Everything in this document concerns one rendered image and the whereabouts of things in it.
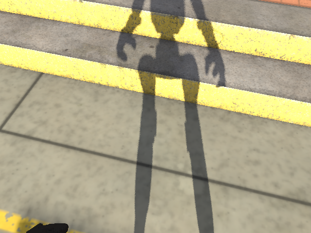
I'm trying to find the left robot hand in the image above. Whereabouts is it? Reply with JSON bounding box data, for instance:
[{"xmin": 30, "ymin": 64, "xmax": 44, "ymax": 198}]
[{"xmin": 26, "ymin": 223, "xmax": 69, "ymax": 233}]

